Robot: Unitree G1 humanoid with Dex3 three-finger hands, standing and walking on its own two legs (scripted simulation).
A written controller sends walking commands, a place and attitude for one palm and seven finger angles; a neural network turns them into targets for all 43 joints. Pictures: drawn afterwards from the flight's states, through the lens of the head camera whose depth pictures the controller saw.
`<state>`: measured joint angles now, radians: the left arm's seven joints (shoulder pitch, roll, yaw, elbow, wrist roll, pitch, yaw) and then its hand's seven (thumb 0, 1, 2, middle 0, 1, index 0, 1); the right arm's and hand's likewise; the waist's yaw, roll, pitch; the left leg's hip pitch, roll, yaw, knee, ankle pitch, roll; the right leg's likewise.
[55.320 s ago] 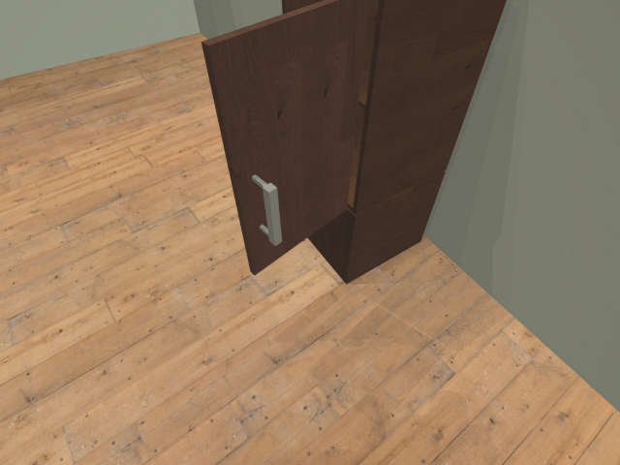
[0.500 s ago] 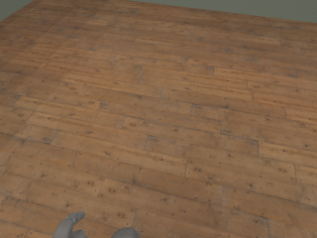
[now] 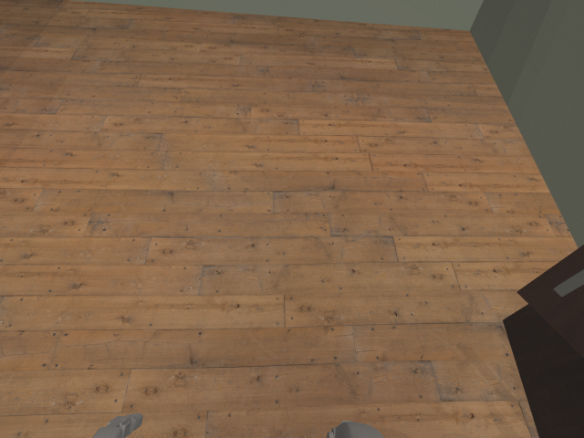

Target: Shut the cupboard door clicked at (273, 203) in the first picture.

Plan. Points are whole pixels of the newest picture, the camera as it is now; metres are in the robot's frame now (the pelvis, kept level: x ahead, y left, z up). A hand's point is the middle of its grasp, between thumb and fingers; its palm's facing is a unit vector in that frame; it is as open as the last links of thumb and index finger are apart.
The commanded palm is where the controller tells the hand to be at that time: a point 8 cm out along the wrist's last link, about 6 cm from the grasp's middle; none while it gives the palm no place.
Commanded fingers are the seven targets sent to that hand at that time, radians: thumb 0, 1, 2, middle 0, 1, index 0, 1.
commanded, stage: turn to face it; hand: left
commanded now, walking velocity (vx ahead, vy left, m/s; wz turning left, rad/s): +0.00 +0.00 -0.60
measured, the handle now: out of the picture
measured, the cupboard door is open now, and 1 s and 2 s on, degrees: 34 34 34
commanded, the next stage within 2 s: take the last steps up to it in 1.48 s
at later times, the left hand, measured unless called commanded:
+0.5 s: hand (201, 425) +0.15 +0.14 -0.17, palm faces -0.22 -0.95 -0.23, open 7.4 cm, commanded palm none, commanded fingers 0.00 0.90 0.90 -0.20 -0.30 -0.20 -0.30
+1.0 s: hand (270, 333) +0.29 +0.05 -0.16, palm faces -0.55 -0.78 -0.30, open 7.4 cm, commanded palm none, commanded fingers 0.00 0.90 0.90 -0.20 -0.30 -0.20 -0.30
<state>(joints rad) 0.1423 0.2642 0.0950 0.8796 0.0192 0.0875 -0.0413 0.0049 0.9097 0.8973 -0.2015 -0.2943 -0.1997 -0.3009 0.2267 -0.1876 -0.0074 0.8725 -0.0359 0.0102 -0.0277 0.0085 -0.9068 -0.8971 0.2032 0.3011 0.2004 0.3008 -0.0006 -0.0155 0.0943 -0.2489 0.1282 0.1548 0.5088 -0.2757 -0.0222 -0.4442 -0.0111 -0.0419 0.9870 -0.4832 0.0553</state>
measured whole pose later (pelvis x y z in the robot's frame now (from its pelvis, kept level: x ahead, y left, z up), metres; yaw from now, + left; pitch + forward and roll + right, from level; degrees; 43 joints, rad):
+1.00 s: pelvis +0.06 -0.06 -0.02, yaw -34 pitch +1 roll -1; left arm 0.11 0.26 0.06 0.86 0.02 0.03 -0.03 0.00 0.91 0.90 -0.20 -0.29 -0.20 -0.30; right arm 0.23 -0.29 -0.05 0.91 -0.02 0.06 -0.02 0.01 -0.91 -0.90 0.20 0.30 0.20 0.30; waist -0.02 0.06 0.10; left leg -0.36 0.15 0.10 0.95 -0.55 -0.08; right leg -0.33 0.01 -0.06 0.66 -0.35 -0.03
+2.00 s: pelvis +0.11 -0.12 -0.01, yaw -56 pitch +1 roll -1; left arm 0.27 0.21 0.06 1.01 0.02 0.05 -0.02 0.00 0.91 0.90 -0.20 -0.29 -0.20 -0.30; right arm 0.25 -0.20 -0.02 0.96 -0.04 -0.02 -0.03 0.01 -0.91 -0.90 0.20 0.30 0.20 0.30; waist -0.01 -0.05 0.01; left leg -0.32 0.07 0.13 0.62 -0.30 0.01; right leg -0.29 0.05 0.00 0.75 -0.47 -0.03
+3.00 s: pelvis +0.14 -0.20 -0.02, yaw -59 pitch -2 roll +0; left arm 0.36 0.24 0.02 0.92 0.03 0.03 0.03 0.00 0.91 0.90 -0.20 -0.29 -0.20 -0.30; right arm 0.20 -0.18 -0.02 0.84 -0.03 0.01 -0.01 0.01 -0.91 -0.90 0.20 0.30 0.20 0.30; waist 0.03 0.02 0.00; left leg -0.26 -0.04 0.08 0.63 -0.35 0.07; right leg -0.33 -0.05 -0.01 0.63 -0.28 0.03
